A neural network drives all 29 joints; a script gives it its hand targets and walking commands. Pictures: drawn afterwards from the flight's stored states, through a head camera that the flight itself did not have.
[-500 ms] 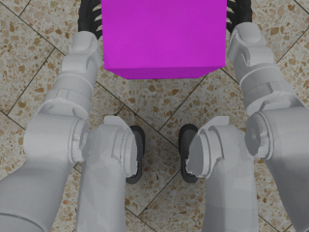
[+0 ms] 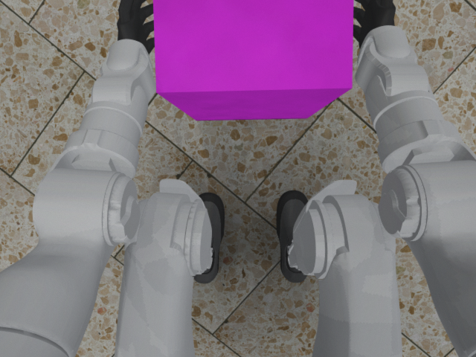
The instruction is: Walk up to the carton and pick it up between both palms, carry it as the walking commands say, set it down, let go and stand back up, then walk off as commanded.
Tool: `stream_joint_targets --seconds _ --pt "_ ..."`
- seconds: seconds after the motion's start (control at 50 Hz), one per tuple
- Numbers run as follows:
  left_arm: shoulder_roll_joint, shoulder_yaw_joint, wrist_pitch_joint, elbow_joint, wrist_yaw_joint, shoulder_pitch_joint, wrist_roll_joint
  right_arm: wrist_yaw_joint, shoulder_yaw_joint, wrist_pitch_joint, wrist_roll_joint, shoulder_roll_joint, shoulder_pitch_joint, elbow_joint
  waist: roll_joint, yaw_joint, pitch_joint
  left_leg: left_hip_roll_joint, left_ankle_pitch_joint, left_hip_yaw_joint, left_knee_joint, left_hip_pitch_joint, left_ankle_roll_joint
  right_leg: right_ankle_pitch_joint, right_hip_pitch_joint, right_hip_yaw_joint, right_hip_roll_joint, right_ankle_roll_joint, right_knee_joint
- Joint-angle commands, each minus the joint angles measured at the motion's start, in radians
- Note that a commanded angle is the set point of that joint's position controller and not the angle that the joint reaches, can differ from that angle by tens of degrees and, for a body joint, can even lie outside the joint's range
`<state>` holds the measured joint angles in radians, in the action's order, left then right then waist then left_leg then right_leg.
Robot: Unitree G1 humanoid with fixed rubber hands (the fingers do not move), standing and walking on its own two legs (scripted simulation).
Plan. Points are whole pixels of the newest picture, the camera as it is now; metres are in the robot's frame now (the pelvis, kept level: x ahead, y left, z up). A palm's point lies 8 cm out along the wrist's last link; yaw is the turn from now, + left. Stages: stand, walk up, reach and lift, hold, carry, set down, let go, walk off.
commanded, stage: set down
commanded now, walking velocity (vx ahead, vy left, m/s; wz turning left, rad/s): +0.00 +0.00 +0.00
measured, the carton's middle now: (251, 58) +0.52 +0.00 -0.21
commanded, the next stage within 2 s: none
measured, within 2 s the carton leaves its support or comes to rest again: rests again in 0.12 s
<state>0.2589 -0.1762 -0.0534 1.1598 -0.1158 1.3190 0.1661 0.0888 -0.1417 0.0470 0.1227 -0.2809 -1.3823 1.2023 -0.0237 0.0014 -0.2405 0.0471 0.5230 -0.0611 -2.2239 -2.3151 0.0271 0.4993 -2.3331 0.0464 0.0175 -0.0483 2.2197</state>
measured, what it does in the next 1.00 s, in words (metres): stands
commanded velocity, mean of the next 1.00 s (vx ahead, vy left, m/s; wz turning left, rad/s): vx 0.00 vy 0.00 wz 0.00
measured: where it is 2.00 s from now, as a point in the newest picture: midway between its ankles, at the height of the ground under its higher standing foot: (249, 252)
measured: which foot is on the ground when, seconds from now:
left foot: down 0.00-1.00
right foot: down 0.00-1.00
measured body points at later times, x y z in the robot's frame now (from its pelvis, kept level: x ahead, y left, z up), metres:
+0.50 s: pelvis +0.02 +0.00 +0.01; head +0.37 -0.02 +0.29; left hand +0.52 +0.18 -0.17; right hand +0.52 -0.20 -0.17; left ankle +0.13 +0.10 -0.32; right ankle +0.13 -0.10 -0.32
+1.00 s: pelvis +0.02 +0.00 +0.04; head +0.35 -0.02 +0.35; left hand +0.52 +0.20 -0.10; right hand +0.53 -0.22 -0.10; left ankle +0.12 +0.10 -0.32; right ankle +0.13 -0.10 -0.32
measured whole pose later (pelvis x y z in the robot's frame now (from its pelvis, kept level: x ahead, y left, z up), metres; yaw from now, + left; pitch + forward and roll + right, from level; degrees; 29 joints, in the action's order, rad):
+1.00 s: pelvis +0.02 +0.00 +0.04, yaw +0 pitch +39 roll +1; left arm 0.32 -0.18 -0.07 0.85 -0.08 1.06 0.21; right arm 0.05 -0.12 0.07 0.19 -0.38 -1.11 0.90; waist -0.01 0.00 -0.15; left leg 0.05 0.58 -0.05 -2.11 -2.22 0.02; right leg 0.55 -2.24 0.03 0.03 -0.04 2.11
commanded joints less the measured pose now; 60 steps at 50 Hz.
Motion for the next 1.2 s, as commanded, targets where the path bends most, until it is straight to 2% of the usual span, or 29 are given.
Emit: stream_joint_targets --seconds 0.0,0.04,0.12,0.16,0.22,0.34,0.54,0.7,0.78,0.96,1.18 --pt "-0.545 0.18 0.024 -0.12 0.163 0.428 0.014 -0.148 0.159 -0.009 0.007 0.55 -0.337 -0.082 0.028 0.019 0.922 0.047 -0.048 0.064 0.181 0.408 -0.017 -0.071 0.525 -0.072 0.052 0.022 -0.178" --pt "-0.397 0.15 0.037 -0.1 0.126 0.359 0.015 -0.111 0.137 -0.022 0.011 0.401 -0.274 -0.069 0.031 0.015 0.923 0.039 -0.051 0.06 0.186 0.416 -0.023 -0.075 0.546 -0.075 0.044 0.028 -0.181" --pt "-0.004 0.085 0.075 -0.079 0.021 0.177 0.037 -0.005 0.088 -0.058 0.041 -0.012 -0.123 -0.06 0.039 0.015 0.955 0.018 -0.072 0.06 0.204 0.447 -0.038 -0.092 0.611 -0.079 0.025 0.043 -0.191" --pt "0.04 0.081 0.083 -0.091 -0.003 0.144 0.061 0.026 0.085 -0.073 0.069 -0.065 -0.123 -0.099 0.036 0.015 0.997 0.009 -0.105 0.067 0.208 0.461 -0.039 -0.127 0.637 -0.082 0.024 0.044 -0.194" --pt "0.067 0.084 0.098 -0.152 -0.018 0.119 0.085 0.039 0.098 -0.09 0.107 -0.085 -0.096 -0.141 0.028 -0.003 1.056 0.004 -0.183 0.074 0.202 0.495 -0.041 -0.206 0.658 -0.094 0.024 0.041 -0.182" --pt "0.098 0.074 0.099 -0.189 -0.013 0.048 0.1 0.03 0.101 -0.093 0.123 -0.132 -0.051 -0.202 0.048 -0.001 1.106 -0.002 -0.24 0.076 0.196 0.485 -0.038 -0.286 0.675 -0.1 0.016 0.044 -0.168" --pt "0.167 0.042 0.085 -0.229 0.007 0.006 0.091 0.006 0.067 -0.078 0.114 -0.202 -0.006 -0.234 0.045 0.006 1.119 -0.015 -0.205 0.075 0.201 0.502 -0.034 -0.245 0.66 -0.089 -0.002 0.043 -0.169" --pt "0.205 0.026 0.064 -0.268 0.019 0.021 0.086 -0.012 0.054 -0.06 0.121 -0.232 -0.016 -0.256 0.034 -0.004 1.141 -0.023 -0.18 0.072 0.207 0.535 -0.032 -0.207 0.661 -0.08 -0.008 0.041 -0.177" --pt "0.214 0.01 0.046 -0.342 0.021 0.006 0.08 -0.017 0.039 -0.046 0.114 -0.247 -0.003 -0.325 0.031 -0.003 1.25 -0.018 -0.199 0.063 0.223 0.602 -0.031 -0.226 0.719 -0.071 -0.002 0.038 -0.195" --pt "0.194 -0.038 -0.01 -0.42 0.039 -0.087 0.031 -0.043 -0.009 0.01 0.054 -0.23 0.086 -0.412 0.046 -0.003 1.24 -0.005 -0.189 0.046 0.329 0.63 -0.031 -0.22 0.763 -0.065 0.012 0.038 -0.308" --pt "0.173 -0.078 -0.034 -0.424 0.082 -0.116 -0.023 -0.083 -0.063 0.047 -0.002 -0.201 0.114 -0.423 0.054 -0.012 1.213 0.0 -0.159 0.039 0.502 0.66 -0.032 -0.19 0.806 -0.063 0.022 0.046 -0.483"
